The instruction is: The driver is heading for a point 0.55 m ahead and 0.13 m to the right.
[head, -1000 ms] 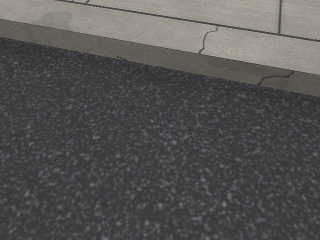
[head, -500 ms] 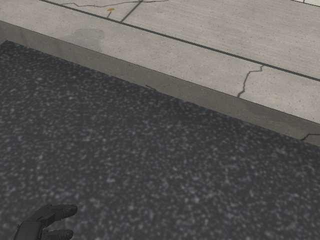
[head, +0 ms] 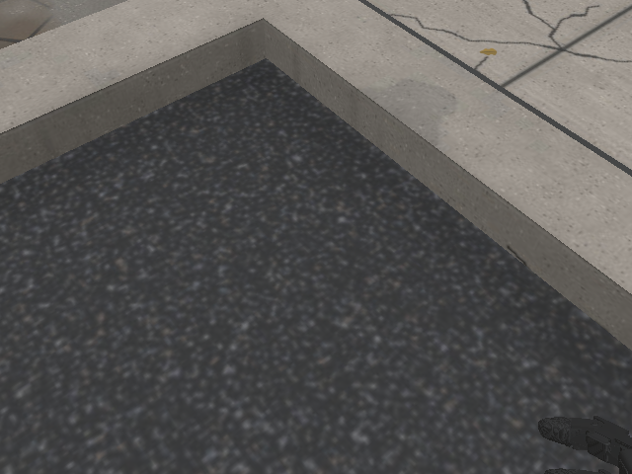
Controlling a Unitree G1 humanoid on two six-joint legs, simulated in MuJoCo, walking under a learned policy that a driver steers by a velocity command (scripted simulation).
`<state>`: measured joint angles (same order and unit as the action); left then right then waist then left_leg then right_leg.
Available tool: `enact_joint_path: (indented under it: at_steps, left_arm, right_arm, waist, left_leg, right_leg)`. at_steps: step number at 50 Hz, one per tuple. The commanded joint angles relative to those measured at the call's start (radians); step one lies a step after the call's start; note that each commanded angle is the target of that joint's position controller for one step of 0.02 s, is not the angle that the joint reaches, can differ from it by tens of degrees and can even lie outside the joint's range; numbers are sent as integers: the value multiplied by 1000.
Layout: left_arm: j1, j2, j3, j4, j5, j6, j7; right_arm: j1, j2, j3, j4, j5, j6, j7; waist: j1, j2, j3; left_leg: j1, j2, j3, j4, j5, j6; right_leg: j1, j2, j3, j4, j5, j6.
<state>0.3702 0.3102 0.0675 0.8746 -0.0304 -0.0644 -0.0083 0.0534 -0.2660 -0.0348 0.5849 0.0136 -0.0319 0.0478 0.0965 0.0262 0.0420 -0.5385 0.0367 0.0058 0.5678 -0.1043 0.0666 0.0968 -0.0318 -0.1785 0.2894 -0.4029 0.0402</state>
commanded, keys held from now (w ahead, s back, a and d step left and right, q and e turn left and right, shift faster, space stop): w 0.12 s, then w+e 0.46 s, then no key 0.42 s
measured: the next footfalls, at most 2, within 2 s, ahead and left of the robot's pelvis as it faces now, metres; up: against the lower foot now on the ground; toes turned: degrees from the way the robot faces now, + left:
left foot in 0.02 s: +0.18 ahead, +0.11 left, +0.00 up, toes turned +2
right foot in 0.56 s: +0.48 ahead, -0.14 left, +0.00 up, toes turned -14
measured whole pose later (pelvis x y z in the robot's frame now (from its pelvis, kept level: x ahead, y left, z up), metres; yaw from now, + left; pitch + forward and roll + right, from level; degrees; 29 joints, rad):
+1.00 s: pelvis +0.51 -0.05 +0.01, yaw -17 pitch +1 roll -2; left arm 0.21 0.27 0.04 0.82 0.00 -0.03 0.01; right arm 0.15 -0.27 -0.04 0.77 -0.02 -0.07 0.00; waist 0.03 0.04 0.01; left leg -0.45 0.04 -0.04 0.51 0.01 -0.01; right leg -0.14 0.10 0.04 0.43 -0.31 -0.05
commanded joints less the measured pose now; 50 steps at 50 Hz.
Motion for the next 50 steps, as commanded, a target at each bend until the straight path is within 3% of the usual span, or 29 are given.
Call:
enact_joint_path:
  at_steps: [1,2,3,4,5,6,7,10,12,14,18,23,25,26,27,28,29,30,31,32,33,34,37,41,45,48,49,50]
  left_arm:
    - [-44,166,24,-52,6,-3,15]
    - [44,51,-21,-101,38,-21,3]
    - [35,78,-19,-69,27,-43,-6]
    - [-66,151,6,-103,-14,-50,-13]
    - [-127,135,0,-123,-18,-55,-11]
    - [-145,124,1,-120,1,-53,-4]
    - [-117,120,5,-106,9,-40,-2]
    - [-56,69,-2,-74,7,-1,-2]
    - [-110,59,-3,-90,7,11,4]
    - [-158,54,-2,-103,9,9,3]
    - [-267,27,-14,-136,11,-2,-19]
    - [-359,31,-17,-203,14,-3,-51]
    - [-335,52,-7,-220,15,0,-61]
    - [-281,74,6,-216,16,5,-60]
    - [-154,111,29,-189,14,7,-56]
    - [12,179,62,-152,9,12,-41]
    - [80,301,92,-149,4,14,-27]
    - [74,248,69,-174,10,7,-26]
    - [34,185,48,-177,26,2,-24]
    - [-31,156,39,-186,29,-1,-21]
    - [-97,118,28,-194,23,2,-18]
    - [-131,91,17,-202,28,3,-14]
    - [-173,112,19,-199,40,-1,-6]
    - [-182,113,16,-171,30,11,13]
    - [-145,107,8,-127,36,28,20]
    - [-163,99,1,-100,32,32,19]
    - [-182,87,-4,-96,26,32,20]
    - [-149,69,-10,-85,31,28,19]
  right_arm:
    - [306,-210,-93,13,-4,-3,-20]
    - [396,-332,-116,25,-14,-1,-32]
    - [417,-269,-96,19,-5,-5,-30]
    - [365,-221,-75,26,-10,-13,-23]
    - [302,-193,-66,30,-7,-19,-22]
    - [244,-159,-56,34,-8,-23,-20]
    - [202,-126,-46,30,-16,-30,-19]
    - [172,-122,-50,52,-21,-57,-21]
    - [185,-131,-55,79,-30,-70,-27]
    - [202,-133,-55,101,-34,-73,-36]
    - [220,-158,-60,133,-26,-72,-48]
    - [270,-182,-73,186,-7,-41,-58]
    - [253,-207,-81,186,-3,-24,-68]
    - [245,-222,-85,183,-3,-15,-74]
    - [230,-222,-83,177,-4,-4,-81]
    - [239,-202,-72,165,-9,-4,-88]
    - [339,-81,-30,113,-38,-28,-73]
    - [299,-92,-20,120,-25,-68,-56]
    - [210,-162,-39,106,19,-90,-41]
    - [174,-157,-34,98,21,-99,-41]
    - [161,-158,-38,108,-2,-95,-50]
    - [165,-164,-46,110,-14,-83,-55]
    - [235,-116,-37,132,-18,-40,-63]
    - [173,-79,-22,126,-24,-27,-69]
    - [85,-92,-26,116,-17,-36,-53]
    - [84,-115,-37,117,-29,-47,-45]
    - [121,-117,-41,131,-35,-52,-44]
    - [140,-142,-47,140,-43,-57,-48]
  waist:
    - [-238,-81,-193]
    - [-203,163,-352]
    - [-222,150,-495]
    - [-225,93,-339]
    - [-196,72,-212]
    - [-160,40,-134]
    - [-120,59,-104]
    - [-74,60,-80]
    - [-83,44,-35]
    - [-99,35,-13]
    - [-142,23,25]
    - [-169,13,52]
    - [-138,40,16]
    - [-106,60,-32]
    - [-33,53,-104]
    - [43,2,-199]
    - [-18,-251,-314]
    - [4,-217,-441]
    - [26,-145,-335]
    - [-6,-85,-234]
    - [-44,-25,-156]
    - [-75,-42,-130]
    - [-129,-76,-127]
    - [-111,-111,-144]
    - [-62,-116,-138]
    - [-77,-118,-113]
    - [-107,-107,-115]
    - [-106,-68,-124]
  left_leg:
    - [550,-37,-1,-39,52,79]
    - [966,255,-483,-48,-29,245]
    - [992,358,-776,-201,-77,308]
    - [876,317,-616,-224,-87,253]
    - [722,269,-471,-239,-32,218]
    - [588,225,-372,-265,43,194]
    - [489,195,-296,-302,98,177]
    - [369,187,-191,-398,137,188]
    - [360,188,-125,-432,149,180]
    - [385,176,-58,-444,154,155]
    - [423,175,45,-470,146,117]
    - [617,233,94,-392,270,90]
    - [663,240,121,-283,555,66]
    - [673,233,137,-183,733,51]
    - [636,204,168,-4,824,25]
    - [466,160,179,248,681,-14]
    - [10,-5,156,646,-33,-89]
    - [-159,-113,-56,812,-498,-95]
    - [-227,-45,-113,840,-443,-77]
    - [-206,3,-93,771,-370,-69]
    - [-169,44,-72,689,-330,-76]
    - [-91,66,-67,638,-307,-83]
    - [22,54,-40,535,-233,-120]
    - [65,31,-21,259,-12,-139]
    - [105,11,-37,72,123,-124]
    - [136,0,-44,-26,70,-84]
    - [203,-8,-36,-111,136,-63]
    - [297,27,-71,-166,366,-37]
  right_leg:
    - [-229,-178,28,415,884,-111]
    - [-664,-38,24,835,267,-39]
    - [-760,34,222,1003,-190,-37]
    - [-847,-20,257,1049,-142,-49]
    - [-858,-63,233,997,-58,-58]
    - [-829,-93,222,926,9,-53]
    - [-760,-119,232,880,63,-48]
    - [-687,-127,236,839,158,-20]
    - [-746,-123,263,764,242,-5]
    - [-778,-107,282,658,359,-4]
    - [-747,-73,231,434,527,-21]
    - [-800,-50,187,318,416,-74]
    - [-735,-6,132,312,303,-110]
    - [-651,33,97,319,248,-131]
    - [-482,79,74,286,257,-159]
    - [-197,64,161,257,296,-206]
    - [204,-204,669,227,192,-392]
    - [321,-321,1024,52,219,-473]
    - [244,-298,846,45,366,-410]
    - [97,-264,680,71,577,-369]
    - [-47,-223,549,78,734,-333]
    - [-161,-196,480,59,814,-316]
    - [-314,-152,366,8,971,-318]
    - [-319,-93,254,8,946,-267]
    - [-255,-121,284,24,796,-243]
    - [-224,-148,336,100,734,-227]
    - [-235,-129,339,146,680,-202]
    - [-257,-81,331,194,594,-159]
